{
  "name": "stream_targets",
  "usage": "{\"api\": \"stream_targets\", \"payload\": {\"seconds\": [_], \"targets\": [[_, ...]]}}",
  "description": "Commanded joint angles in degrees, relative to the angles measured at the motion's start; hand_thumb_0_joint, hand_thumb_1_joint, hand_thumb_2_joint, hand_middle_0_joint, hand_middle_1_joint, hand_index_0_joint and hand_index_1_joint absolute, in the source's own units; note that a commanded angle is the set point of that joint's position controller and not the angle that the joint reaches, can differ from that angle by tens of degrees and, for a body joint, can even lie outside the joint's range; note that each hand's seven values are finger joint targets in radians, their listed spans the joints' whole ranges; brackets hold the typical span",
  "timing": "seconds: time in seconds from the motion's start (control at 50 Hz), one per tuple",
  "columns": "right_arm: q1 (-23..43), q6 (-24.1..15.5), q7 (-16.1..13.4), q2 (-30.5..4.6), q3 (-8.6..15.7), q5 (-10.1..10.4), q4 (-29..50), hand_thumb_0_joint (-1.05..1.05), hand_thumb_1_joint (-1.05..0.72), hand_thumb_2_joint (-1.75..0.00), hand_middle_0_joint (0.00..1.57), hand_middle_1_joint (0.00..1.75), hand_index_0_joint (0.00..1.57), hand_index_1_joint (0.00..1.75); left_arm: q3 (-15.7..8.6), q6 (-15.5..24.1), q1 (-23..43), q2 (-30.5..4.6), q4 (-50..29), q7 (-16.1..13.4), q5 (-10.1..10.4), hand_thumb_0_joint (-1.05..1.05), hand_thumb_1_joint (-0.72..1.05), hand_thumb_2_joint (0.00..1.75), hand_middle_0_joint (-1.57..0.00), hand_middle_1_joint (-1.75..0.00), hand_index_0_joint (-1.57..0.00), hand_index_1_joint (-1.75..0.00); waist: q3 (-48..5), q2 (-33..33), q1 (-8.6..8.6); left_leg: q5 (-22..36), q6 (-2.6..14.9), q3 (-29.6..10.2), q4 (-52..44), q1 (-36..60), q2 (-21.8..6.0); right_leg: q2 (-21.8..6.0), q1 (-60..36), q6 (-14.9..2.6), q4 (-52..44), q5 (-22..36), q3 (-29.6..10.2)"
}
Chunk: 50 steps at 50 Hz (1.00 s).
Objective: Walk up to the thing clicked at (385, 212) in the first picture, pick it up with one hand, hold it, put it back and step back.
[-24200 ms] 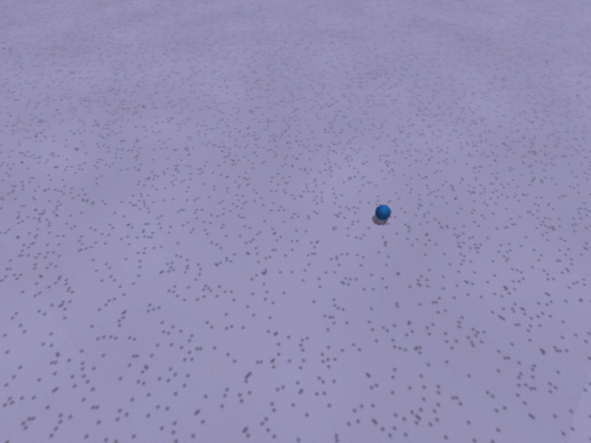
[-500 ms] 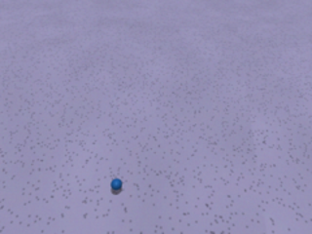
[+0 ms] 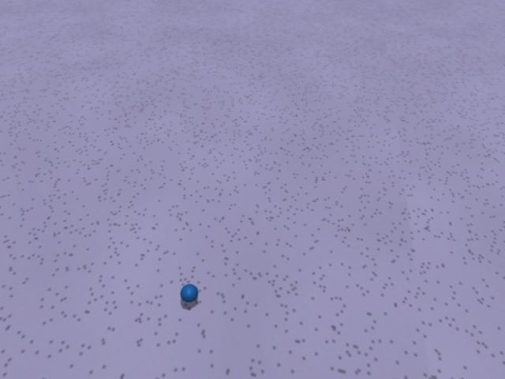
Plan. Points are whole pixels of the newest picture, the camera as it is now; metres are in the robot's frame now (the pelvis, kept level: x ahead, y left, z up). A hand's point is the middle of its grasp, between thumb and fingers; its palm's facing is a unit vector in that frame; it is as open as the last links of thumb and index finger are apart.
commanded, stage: stand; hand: left
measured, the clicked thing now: (189, 293) +0.57 +0.24 -0.75
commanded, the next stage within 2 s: walk up in 0.48 s
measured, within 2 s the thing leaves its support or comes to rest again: neither
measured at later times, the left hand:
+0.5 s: hand out of the picture +0.07 +0.25 -0.16, palm faces -0.01 -0.94 -0.34, open 7.4 cm
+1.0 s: hand out of the picture +0.04 +0.30 -0.18, palm faces -0.07 -0.93 -0.37, open 7.4 cm
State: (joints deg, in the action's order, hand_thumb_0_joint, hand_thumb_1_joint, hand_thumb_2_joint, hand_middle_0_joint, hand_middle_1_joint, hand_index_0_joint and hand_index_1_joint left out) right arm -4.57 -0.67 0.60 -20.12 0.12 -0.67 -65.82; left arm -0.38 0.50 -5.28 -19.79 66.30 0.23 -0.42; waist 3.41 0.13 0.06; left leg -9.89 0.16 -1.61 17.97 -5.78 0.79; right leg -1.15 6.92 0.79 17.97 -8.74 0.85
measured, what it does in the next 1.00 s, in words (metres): walks backwards: left foot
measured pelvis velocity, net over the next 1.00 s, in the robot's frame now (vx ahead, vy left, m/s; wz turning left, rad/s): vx -0.10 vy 0.04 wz -0.02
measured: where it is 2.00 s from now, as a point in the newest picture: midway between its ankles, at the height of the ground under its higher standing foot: outside the picture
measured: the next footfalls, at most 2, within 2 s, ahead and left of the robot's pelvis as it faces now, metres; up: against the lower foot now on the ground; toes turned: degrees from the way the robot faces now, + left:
left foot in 0.80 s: -0.04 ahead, +0.14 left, +0.00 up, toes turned -1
right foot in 1.18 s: -0.13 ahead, -0.10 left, +0.00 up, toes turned -1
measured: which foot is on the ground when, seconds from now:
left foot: down 0.00-0.64, up 0.66-0.78, down 0.80-1.00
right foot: down 0.00-0.80, up 0.82-1.00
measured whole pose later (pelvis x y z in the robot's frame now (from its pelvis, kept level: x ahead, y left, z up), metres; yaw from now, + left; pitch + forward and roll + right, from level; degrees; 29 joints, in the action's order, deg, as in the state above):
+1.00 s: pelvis -0.10 +0.04 -0.02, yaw -1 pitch -1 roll -1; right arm -9.5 2.1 -1.0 -20.2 3.3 -2.1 -53.3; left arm -3.9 -4.2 -3.6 -23.1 50.1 -1.5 -1.0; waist 12.1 -2.6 1.4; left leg -17.5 2.1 0.3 36.4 -17.7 0.1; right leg 6.7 27.7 0.8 68.0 -29.8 -8.1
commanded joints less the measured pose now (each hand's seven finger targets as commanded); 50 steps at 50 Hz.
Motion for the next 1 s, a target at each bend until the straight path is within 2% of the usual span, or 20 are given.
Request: {"api": "stream_targets", "payload": {"seconds": [0.0, 0.12, 0.28, 0.44, 0.46, 0.52, 0.58, 0.62, 0.64, 0.66, 0.7, 0.74, 0.76, 0.78, 0.8, 0.82, 0.84, 0.88, 0.9, 0.98], "targets": [[2.75, -1.30, -0.76, -12.16, 2.22, 0.13, 3.42, 0.00, -0.90, -0.90, 0.20, 0.30, 0.20, 0.30, -1.96, 1.39, 2.64, -12.19, -3.32, -0.55, -0.13, 0.00, 0.90, 0.90, -0.20, -0.30, -0.20, -0.30, -4.41, -0.12, -0.18, 0.16, 1.19, -6.12, -4.25, -2.77, -7.47, -6.12, -1.72, -1.64, -2.83, 0.22, -5.69], [1.82, -1.40, -0.80, -12.17, 1.98, 0.18, 3.42, 0.00, -0.90, -0.90, 0.20, 0.30, 0.20, 0.30, -1.78, 1.64, 2.11, -12.02, -3.55, -0.57, -0.03, 0.00, 0.90, 0.90, -0.20, -0.30, -0.20, -0.30, -5.71, -0.26, 0.07, 5.56, 1.23, -5.74, -2.55, -1.22, -7.53, -6.51, -2.09, -1.61, -2.53, 4.57, -5.79], [0.58, -1.09, -0.86, -11.94, 1.66, 0.16, 3.01, 0.00, -0.90, -0.90, 0.20, 0.30, 0.20, 0.30, -1.81, 1.39, 1.54, -12.57, -3.55, -0.56, 0.06, 0.00, 0.90, 0.90, -0.20, -0.30, -0.20, -0.30, -4.32, 0.04, 0.05, 2.25, 1.06, -5.71, -3.33, -2.84, -7.17, -6.32, -1.37, -1.85, -2.68, 2.15, -5.93], [0.32, -1.27, -1.01, -12.31, 1.65, 0.36, 3.47, 0.00, -0.90, -0.90, 0.20, 0.30, 0.20, 0.30, -1.86, 1.60, 1.58, -12.49, -3.99, -0.64, 0.10, 0.00, 0.90, 0.90, -0.20, -0.30, -0.20, -0.30, -5.62, -0.08, 0.00, 8.42, 1.15, -5.26, -2.10, -0.96, -7.56, -6.65, -2.99, -1.84, -2.21, 8.12, -5.84], [1.89, -0.03, -1.18, -14.75, 3.00, 0.14, 3.19, 0.00, -0.90, -0.90, 0.20, 0.30, 0.20, 0.30, -4.45, 0.72, 2.43, -15.31, -5.63, -1.26, 0.77, 0.00, 0.90, 0.90, -0.20, -0.30, -0.20, -0.30, 2.01, -0.60, -0.49, 16.80, 1.66, -5.55, 2.81, -5.85, -6.44, -5.95, 2.06, -1.98, 3.07, 17.95, -5.80], [0.11, 0.92, -1.23, -13.81, 3.51, 1.04, 5.38, 0.00, -0.90, -0.90, 0.20, 0.30, 0.20, 0.30, -4.91, -0.16, 0.45, -14.86, -7.92, -1.62, 1.01, 0.00, 0.90, 0.90, -0.20, -0.30, -0.20, -0.30, -5.87, -1.20, -0.34, 20.97, 2.78, -4.25, 8.82, -3.12, -6.25, -6.51, 0.46, -4.30, 7.03, 21.79, -5.34], [-0.45, 1.84, -1.17, -13.42, 3.97, 0.90, 7.67, 0.00, -0.90, -0.90, 0.20, 0.30, 0.20, 0.30, -5.52, -0.92, 1.73, -16.04, -10.91, -1.55, 0.59, 0.00, 0.90, 0.90, -0.20, -0.30, -0.20, -0.30, -10.03, -3.26, -0.45, 13.02, 2.42, -2.27, 16.52, -3.07, -3.26, -10.67, 2.59, -8.10, 6.98, 21.78, -9.35], [-3.08, 2.72, -1.11, -12.18, 4.27, 0.49, 8.49, 0.00, -0.90, -0.90, 0.20, 0.30, 0.20, 0.30, -6.04, -1.45, 5.39, -17.85, -13.16, -1.74, 0.06, 0.00, 0.90, 0.90, -0.20, -0.30, -0.20, -0.30, -8.76, -9.48, 0.41, -5.32, 1.47, 0.45, 26.77, -5.80, 0.95, -17.11, 6.67, -13.10, 4.67, 21.49, -14.84], [-4.49, 3.24, -0.92, -12.01, 4.44, 0.26, 8.96, 0.00, -0.90, -0.90, 0.20, 0.30, 0.20, 0.30, -6.16, -1.61, 5.97, -18.10, -14.48, -1.83, -0.37, 0.00, 0.90, 0.90, -0.20, -0.30, -0.20, -0.30, -7.65, -11.78, 0.46, -17.80, 1.69, 0.15, 32.28, -6.80, 1.92, -19.92, 9.83, -15.56, 3.83, 20.65, -16.96], [-5.96, 3.64, -0.75, -12.16, 4.86, 0.03, 9.63, 0.00, -0.90, -0.90, 0.20, 0.30, 0.20, 0.30, -6.26, -1.69, 6.29, -18.29, -15.35, -1.92, -0.96, 0.00, 0.90, 0.90, -0.20, -0.30, -0.20, -0.30, -6.22, -12.21, 0.71, -22.59, 2.25, -2.08, 36.71, -7.29, 1.09, -21.25, 13.24, -16.55, 3.91, 19.30, -17.69], [-8.18, 3.65, -0.48, -12.43, 5.59, 0.28, 10.45, 0.00, -0.90, -0.90, 0.20, 0.30, 0.20, 0.30, -6.13, -1.73, 8.95, -17.76, -17.32, -2.16, -1.42, 0.00, 0.90, 0.90, -0.20, -0.30, -0.20, -0.30, -5.10, -11.42, 2.40, -21.74, 2.96, -3.41, 35.52, -6.68, -0.73, -19.02, 16.08, -14.47, 7.27, 17.23, -14.96], [-11.24, 2.66, -0.70, -12.75, 6.19, -0.17, 10.75, 0.00, -0.90, -0.90, 0.20, 0.30, 0.20, 0.30, -5.47, -2.26, 9.84, -16.58, -19.06, -2.28, -1.35, 0.00, 0.90, 0.90, -0.20, -0.30, -0.20, -0.30, -6.27, -7.76, 4.14, -6.26, 3.21, -1.47, 16.66, -6.23, -2.56, -12.71, 11.97, -8.38, 16.41, 13.05, -10.51], [-8.87, 2.21, -0.90, -14.91, 6.56, -1.18, 11.23, 0.00, -0.90, -0.90, 0.20, 0.30, 0.20, 0.30, -4.94, -2.82, 7.09, -13.81, -19.40, -2.14, -0.66, 0.00, 0.90, 0.90, -0.20, -0.30, -0.20, -0.30, -5.01, 5.22, 2.46, 8.59, 4.31, -8.73, 5.26, -7.19, -7.47, -4.07, 13.25, -4.97, 26.26, 3.96, -5.68], [-6.44, 1.81, -0.90, -19.15, 7.68, -2.27, 12.56, 0.00, -0.90, -0.90, 0.20, 0.30, 0.20, 0.30, -4.66, -3.01, 5.55, -11.31, -20.02, -2.28, -0.32, 0.00, 0.90, 0.90, -0.20, -0.30, -0.20, -0.30, -4.01, 15.86, 1.15, 23.41, 8.32, -21.21, 2.90, -1.98, -15.26, 5.67, 22.97, -2.66, 36.46, -17.13, -3.47], [-6.01, 1.50, -1.00, -19.39, 7.86, -2.60, 14.24, 0.00, -0.90, -0.90, 0.20, 0.30, 0.20, 0.30, -5.16, -3.69, 2.71, -11.97, -19.52, -2.49, -0.51, 0.00, 0.90, 0.90, -0.20, -0.30, -0.20, -0.30, -5.69, 7.83, -0.01, 34.76, 12.16, -19.73, 6.28, -4.16, -18.85, 6.70, 21.13, -2.15, 44.71, -27.15, -8.88], [-5.04, 1.61, -1.15, -21.55, 7.90, -1.84, 15.60, 0.00, -0.90, -0.90, 0.20, 0.30, 0.20, 0.30, -5.22, -3.83, 2.62, -12.04, -19.47, -2.91, -0.56, 0.00, 0.90, 0.90, -0.20, -0.30, -0.20, -0.30, -7.74, 10.37, 1.69, 34.55, 15.50, -24.31, 4.93, -6.46, -22.98, 8.49, 20.75, -2.07, 49.78, -30.81, -12.25], [-2.80, 1.56, -1.77, -20.95, 8.04, -1.60, 16.13, 0.00, -0.90, -0.90, 0.20, 0.30, 0.20, 0.30, -5.57, -3.82, 3.79, -12.90, -19.12, -3.19, -0.89, 0.00, 0.90, 0.90, -0.20, -0.30, -0.20, -0.30, -5.81, 9.34, 1.50, 27.58, 16.37, -25.01, 3.60, -9.07, -23.42, 7.53, 21.15, -1.93, 54.13, -28.42, -13.69], [1.26, 1.16, -2.70, -17.43, 7.26, -2.00, 17.61, 0.00, -0.90, -0.90, 0.20, 0.30, 0.20, 0.30, -5.74, -3.97, 0.23, -13.73, -18.68, -2.73, -0.24, 0.00, 0.90, 0.90, -0.20, -0.30, -0.20, -0.30, -4.09, 7.24, -1.70, 26.58, 12.97, -16.06, 7.83, -5.69, -16.59, 6.97, 24.41, -1.21, 56.55, -21.57, -14.00], [0.34, 1.04, -3.00, -16.31, 7.01, -1.61, 18.15, 0.00, -0.90, -0.90, 0.20, 0.30, 0.20, 0.30, -6.05, -3.88, -1.66, -13.83, -18.79, -2.48, -0.33, 0.00, 0.90, 0.90, -0.20, -0.30, -0.20, -0.30, -4.38, 7.49, -2.22, 28.93, 12.60, -14.41, 10.02, -2.35, -15.72, 6.41, 25.43, -0.70, 56.27, -20.41, -13.19], [-7.14, 0.84, -3.56, -15.55, 7.59, -0.89, 17.82, 0.00, -0.90, -0.90, 0.20, 0.30, 0.20, 0.30, -6.44, -3.11, 0.75, -12.85, -21.85, -1.94, -1.26, 0.00, 0.90, 0.90, -0.20, -0.30, -0.20, -0.30, -6.77, 5.73, 1.98, 33.48, 13.07, -13.85, 12.75, 7.80, -15.62, 5.45, 24.93, 1.17, 44.10, -21.46, -10.24]]}}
